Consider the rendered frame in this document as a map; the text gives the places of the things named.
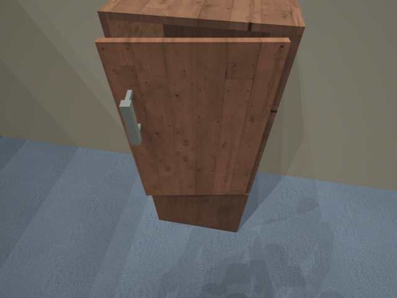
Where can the handle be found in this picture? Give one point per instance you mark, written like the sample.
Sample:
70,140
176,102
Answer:
129,118

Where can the cupboard door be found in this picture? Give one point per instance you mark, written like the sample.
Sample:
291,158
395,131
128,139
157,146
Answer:
202,103

